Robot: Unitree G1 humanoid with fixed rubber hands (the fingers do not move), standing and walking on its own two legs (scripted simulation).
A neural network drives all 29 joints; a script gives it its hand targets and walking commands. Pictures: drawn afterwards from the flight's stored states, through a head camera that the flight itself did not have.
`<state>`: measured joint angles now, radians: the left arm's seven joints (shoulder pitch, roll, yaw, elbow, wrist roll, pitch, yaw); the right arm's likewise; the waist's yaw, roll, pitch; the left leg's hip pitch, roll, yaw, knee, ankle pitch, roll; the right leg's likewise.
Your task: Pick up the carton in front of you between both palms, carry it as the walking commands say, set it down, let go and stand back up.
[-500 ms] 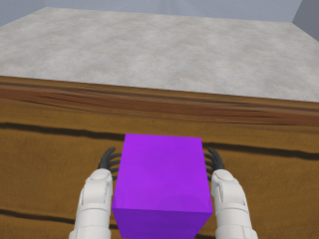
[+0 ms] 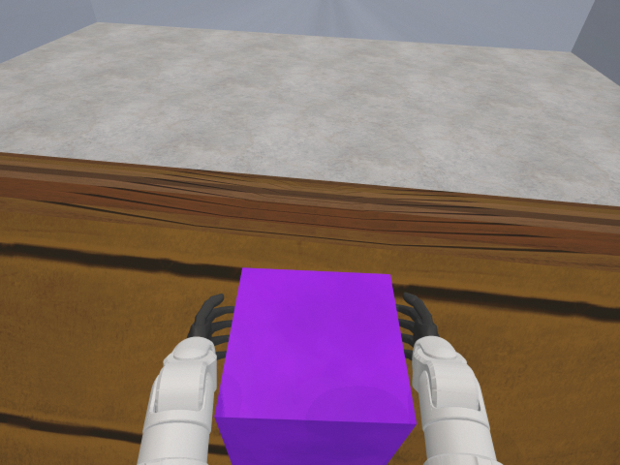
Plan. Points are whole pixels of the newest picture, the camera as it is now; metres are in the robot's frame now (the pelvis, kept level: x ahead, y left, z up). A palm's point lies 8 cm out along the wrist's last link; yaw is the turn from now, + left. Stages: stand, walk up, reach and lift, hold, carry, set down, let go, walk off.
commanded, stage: hold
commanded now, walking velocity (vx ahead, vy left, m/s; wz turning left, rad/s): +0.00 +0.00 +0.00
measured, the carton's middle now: (311, 378) +0.28 +0.00 -0.04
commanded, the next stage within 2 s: carry in 1.00 s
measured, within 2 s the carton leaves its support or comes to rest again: neither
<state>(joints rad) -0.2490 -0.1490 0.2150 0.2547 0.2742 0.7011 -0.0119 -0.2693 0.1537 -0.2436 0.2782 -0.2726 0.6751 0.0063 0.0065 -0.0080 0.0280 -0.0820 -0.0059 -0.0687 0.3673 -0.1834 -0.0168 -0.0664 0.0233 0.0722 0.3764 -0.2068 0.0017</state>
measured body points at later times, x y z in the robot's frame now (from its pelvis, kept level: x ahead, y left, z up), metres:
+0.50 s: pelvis -0.02 +0.01 +0.00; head -0.06 +0.01 +0.45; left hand +0.29 +0.15 +0.04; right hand +0.29 -0.15 +0.04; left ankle +0.02 +0.13 -0.75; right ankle +0.01 -0.12 -0.75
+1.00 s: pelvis +0.00 +0.00 +0.00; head -0.04 +0.00 +0.45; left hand +0.29 +0.15 +0.04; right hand +0.29 -0.15 +0.04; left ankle +0.02 +0.13 -0.75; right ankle +0.01 -0.12 -0.75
